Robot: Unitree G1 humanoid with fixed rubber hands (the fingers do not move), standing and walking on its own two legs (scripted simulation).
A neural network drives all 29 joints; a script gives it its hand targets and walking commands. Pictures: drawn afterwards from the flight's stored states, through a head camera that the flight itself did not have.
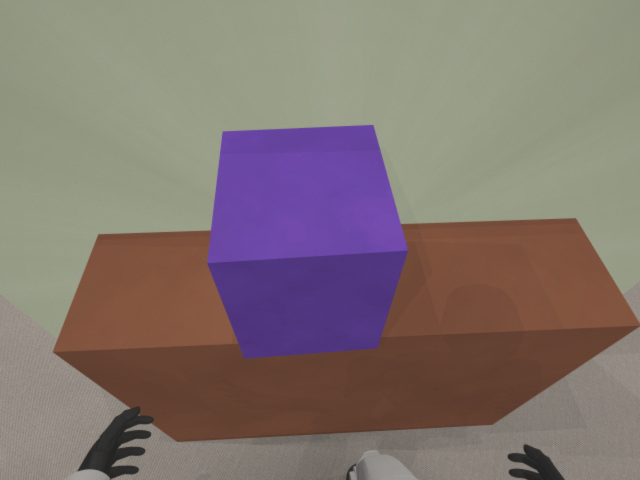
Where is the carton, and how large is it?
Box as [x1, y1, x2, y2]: [207, 125, 407, 358]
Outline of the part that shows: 373,125 222,132 207,263 244,358 377,347 407,252 407,248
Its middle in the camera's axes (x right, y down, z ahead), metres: -0.02 +0.01 +0.55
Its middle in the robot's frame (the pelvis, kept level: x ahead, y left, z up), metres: +0.40 +0.04 +0.03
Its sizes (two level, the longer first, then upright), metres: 0.210 0.200 0.250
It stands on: a pedestal, 0.66 m high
